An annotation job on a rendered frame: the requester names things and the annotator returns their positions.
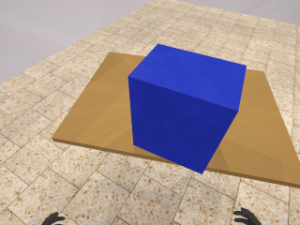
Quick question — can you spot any robot left hand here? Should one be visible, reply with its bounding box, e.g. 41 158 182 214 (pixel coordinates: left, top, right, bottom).
41 212 65 225

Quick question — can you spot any carton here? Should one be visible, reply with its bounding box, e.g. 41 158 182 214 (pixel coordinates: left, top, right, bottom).
127 44 247 174

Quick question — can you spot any robot right hand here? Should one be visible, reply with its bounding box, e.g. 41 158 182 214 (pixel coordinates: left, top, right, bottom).
233 207 262 225

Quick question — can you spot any table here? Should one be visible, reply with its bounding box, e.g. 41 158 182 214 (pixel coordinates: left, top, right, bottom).
52 52 300 188

